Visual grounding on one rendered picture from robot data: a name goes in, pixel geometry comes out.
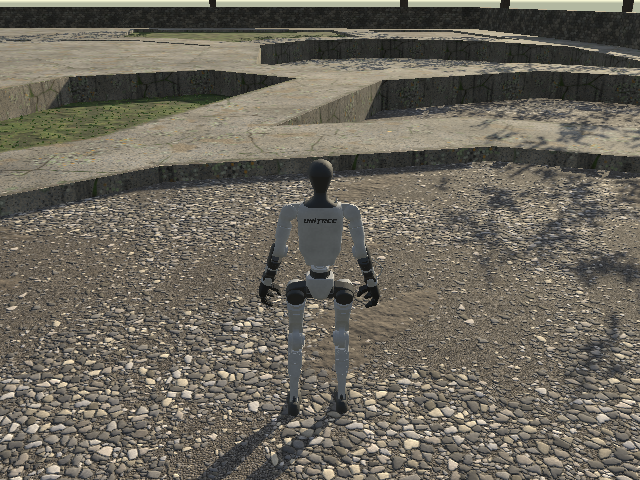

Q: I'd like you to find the left robot hand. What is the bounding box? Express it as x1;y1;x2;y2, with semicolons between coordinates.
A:
259;282;281;307

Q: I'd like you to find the robot right thigh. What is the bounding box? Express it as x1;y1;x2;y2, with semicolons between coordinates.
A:
333;279;354;348

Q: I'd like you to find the right robot foot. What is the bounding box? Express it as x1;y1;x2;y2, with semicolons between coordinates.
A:
334;386;348;414

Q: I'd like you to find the robot left forearm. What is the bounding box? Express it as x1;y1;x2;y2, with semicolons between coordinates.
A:
261;242;282;286

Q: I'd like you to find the robot left upper arm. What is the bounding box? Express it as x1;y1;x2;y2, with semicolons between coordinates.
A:
272;202;300;258

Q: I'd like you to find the robot right forearm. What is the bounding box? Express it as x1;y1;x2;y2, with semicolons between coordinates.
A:
357;243;378;287

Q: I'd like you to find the robot right upper arm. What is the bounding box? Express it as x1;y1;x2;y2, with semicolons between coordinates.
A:
341;203;368;259

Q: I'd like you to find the right robot hand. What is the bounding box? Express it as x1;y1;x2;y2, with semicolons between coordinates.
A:
357;283;380;308

